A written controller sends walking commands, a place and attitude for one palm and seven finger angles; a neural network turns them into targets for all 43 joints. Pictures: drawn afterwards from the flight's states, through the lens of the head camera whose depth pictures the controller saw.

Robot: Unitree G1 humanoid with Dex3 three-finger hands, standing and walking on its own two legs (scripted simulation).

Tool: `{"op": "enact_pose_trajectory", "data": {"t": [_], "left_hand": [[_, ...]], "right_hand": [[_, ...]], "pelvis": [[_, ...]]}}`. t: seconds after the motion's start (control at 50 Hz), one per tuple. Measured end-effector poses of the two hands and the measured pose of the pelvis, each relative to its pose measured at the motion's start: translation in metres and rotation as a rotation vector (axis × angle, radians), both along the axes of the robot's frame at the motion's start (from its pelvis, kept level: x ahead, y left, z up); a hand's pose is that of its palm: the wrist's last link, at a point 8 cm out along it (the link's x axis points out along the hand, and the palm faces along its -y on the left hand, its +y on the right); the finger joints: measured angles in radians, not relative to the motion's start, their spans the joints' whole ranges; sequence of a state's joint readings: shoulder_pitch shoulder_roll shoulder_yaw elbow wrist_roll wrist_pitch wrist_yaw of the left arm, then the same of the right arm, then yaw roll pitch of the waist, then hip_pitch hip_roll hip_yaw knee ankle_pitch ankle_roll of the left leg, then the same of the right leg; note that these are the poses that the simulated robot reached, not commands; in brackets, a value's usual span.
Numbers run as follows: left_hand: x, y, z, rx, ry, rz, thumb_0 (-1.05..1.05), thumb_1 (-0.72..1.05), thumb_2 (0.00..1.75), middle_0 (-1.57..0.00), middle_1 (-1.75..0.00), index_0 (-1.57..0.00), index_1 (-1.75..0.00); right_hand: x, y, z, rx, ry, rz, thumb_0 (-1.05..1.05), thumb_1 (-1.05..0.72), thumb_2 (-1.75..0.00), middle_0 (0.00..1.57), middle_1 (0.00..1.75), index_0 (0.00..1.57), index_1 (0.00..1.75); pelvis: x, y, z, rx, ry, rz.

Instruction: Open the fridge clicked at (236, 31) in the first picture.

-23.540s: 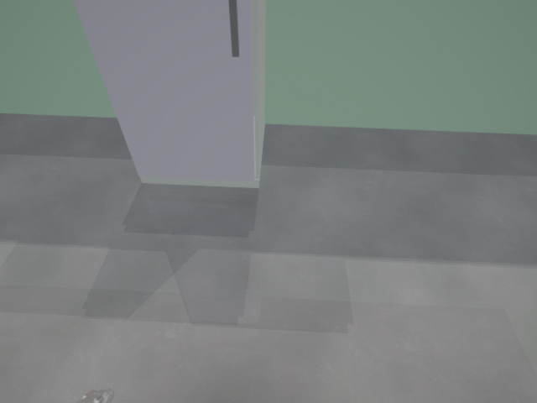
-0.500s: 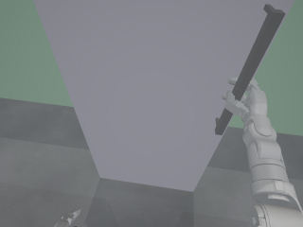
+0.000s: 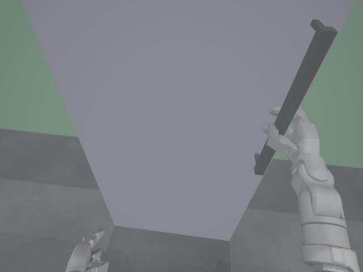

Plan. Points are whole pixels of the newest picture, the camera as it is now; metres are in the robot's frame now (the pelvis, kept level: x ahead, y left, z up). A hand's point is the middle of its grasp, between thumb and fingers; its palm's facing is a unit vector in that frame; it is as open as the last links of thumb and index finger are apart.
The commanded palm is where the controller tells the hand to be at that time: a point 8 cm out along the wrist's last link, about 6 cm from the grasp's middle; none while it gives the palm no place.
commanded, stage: pull the door a little, standing still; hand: right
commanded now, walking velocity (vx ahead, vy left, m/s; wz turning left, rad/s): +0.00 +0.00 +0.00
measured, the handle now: (281, 113) +0.43 -0.19 +0.17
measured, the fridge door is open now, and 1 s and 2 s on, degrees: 0 30 65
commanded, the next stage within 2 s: walk backward, drawing the door open in 0.16 s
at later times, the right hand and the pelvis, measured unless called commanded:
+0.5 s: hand (272, 181) +0.26 -0.14 +0.14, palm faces +0.11 +0.97 -0.20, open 6.6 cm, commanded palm +0.22 -0.19 +0.15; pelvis +0.01 +0.00 +0.00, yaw +1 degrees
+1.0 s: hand (231, 270) +0.12 -0.05 +0.14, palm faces +0.15 +0.98 -0.14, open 7.0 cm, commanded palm +0.08 -0.10 +0.15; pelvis -0.11 +0.09 -0.03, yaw -12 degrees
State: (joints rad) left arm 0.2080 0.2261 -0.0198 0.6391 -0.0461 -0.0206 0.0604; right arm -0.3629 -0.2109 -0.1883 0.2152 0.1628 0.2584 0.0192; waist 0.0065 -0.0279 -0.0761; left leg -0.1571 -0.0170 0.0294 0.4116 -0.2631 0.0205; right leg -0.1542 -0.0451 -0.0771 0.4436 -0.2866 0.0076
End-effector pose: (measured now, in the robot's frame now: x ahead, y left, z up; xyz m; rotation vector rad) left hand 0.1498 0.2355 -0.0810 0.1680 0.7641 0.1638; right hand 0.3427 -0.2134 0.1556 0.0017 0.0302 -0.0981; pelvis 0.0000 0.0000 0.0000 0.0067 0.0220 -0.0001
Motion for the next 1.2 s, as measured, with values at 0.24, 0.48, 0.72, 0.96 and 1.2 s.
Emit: {"op": "enact_pose_trajectory", "data": {"t": [0.24,0.48,0.72,0.96,1.2], "left_hand": [[0.011,0.002,0.003,-0.037,-0.025,0.022,0.01,0.90,0.90,-0.21,-0.30,-0.20,-0.30],[0.034,-0.001,0.006,0.024,-0.052,-0.042,0.01,0.90,0.90,-0.20,-0.30,-0.20,-0.30],[-0.005,-0.006,-0.017,-0.090,-0.043,-0.128,0.01,0.90,0.90,-0.21,-0.30,-0.20,-0.30],[-0.062,0.042,-0.028,0.049,0.000,-0.236,0.01,0.90,0.90,-0.21,-0.30,-0.20,-0.30],[-0.069,0.076,-0.033,-0.034,-0.007,-0.430,0.01,0.90,0.90,-0.21,-0.30,-0.20,-0.30]], "right_hand": [[-0.038,0.006,-0.002,-0.014,-0.035,0.024,0.01,-0.75,-0.77,0.26,1.34,0.24,1.34],[-0.101,0.020,-0.004,-0.215,-0.147,0.005,-0.04,-0.62,-0.75,0.40,1.38,0.28,1.34],[-0.160,0.050,-0.004,-0.261,-0.154,-0.088,-0.06,-0.63,-0.74,0.41,1.38,0.24,1.35],[-0.243,0.102,-0.011,-0.192,-0.244,-0.054,-0.06,-0.62,-0.71,0.42,1.39,0.22,1.31],[-0.315,0.172,-0.010,-0.238,-0.244,-0.140,-0.05,-0.60,-0.75,0.45,1.40,0.25,1.31]], "pelvis": [[0.020,0.003,0.002,-0.007,0.001,0.047],[0.008,0.002,-0.004,-0.025,0.012,0.017],[-0.036,0.037,-0.009,-0.031,0.000,-0.038],[-0.095,0.081,-0.023,-0.031,-0.034,-0.212],[-0.140,0.173,-0.024,-0.018,-0.049,-0.375]]}}
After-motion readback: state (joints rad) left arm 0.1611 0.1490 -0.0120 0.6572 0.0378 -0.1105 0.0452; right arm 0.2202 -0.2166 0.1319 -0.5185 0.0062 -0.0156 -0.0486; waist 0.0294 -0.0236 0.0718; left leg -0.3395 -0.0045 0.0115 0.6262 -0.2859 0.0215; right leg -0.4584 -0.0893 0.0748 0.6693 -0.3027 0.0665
